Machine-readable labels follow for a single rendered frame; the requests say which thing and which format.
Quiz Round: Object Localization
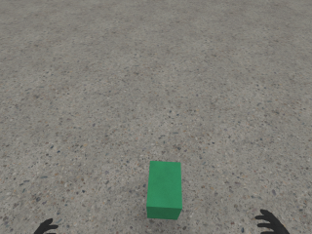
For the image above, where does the left robot hand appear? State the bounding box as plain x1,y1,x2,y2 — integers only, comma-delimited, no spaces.
33,218,59,234

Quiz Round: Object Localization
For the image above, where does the right robot hand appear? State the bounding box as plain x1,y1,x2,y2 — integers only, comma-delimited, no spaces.
254,209,290,234

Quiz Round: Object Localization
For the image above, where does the carton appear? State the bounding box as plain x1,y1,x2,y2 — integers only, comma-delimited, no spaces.
146,161,182,220

